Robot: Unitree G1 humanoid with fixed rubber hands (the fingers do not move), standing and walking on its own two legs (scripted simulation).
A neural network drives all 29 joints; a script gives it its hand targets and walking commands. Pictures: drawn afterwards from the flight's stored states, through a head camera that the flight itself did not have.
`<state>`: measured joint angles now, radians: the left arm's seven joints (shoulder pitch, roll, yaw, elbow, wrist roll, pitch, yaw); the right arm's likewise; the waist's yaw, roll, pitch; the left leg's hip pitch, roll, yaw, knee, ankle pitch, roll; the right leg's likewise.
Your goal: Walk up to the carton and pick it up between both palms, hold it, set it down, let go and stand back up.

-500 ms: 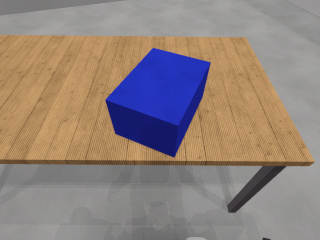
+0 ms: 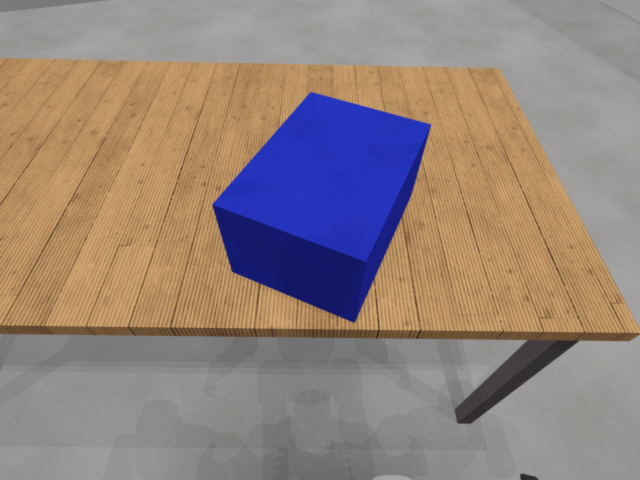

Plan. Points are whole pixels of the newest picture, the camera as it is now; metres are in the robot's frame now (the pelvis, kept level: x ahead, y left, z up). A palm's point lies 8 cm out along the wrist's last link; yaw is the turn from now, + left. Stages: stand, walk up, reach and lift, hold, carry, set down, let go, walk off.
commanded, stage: walk up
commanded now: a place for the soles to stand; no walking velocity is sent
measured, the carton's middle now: (331, 198) +0.52 -0.02 +0.01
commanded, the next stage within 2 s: reach and lift in 0.28 s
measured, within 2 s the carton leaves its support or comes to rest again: neither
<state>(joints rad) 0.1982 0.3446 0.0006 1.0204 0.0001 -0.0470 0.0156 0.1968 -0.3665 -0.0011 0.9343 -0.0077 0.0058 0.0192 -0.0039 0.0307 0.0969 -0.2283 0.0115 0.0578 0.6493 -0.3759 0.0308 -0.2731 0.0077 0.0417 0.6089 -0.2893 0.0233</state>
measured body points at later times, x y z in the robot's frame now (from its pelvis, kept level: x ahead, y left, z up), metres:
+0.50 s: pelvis -0.01 -0.01 -0.01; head +0.06 -0.01 +0.43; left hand +0.14 +0.27 -0.12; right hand +0.11 -0.27 -0.15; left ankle -0.01 +0.09 -0.72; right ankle +0.03 -0.14 -0.72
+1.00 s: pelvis -0.01 +0.01 +0.00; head +0.01 +0.02 +0.44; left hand +0.16 +0.28 -0.09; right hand +0.14 -0.23 -0.09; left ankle -0.01 +0.10 -0.72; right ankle +0.03 -0.14 -0.72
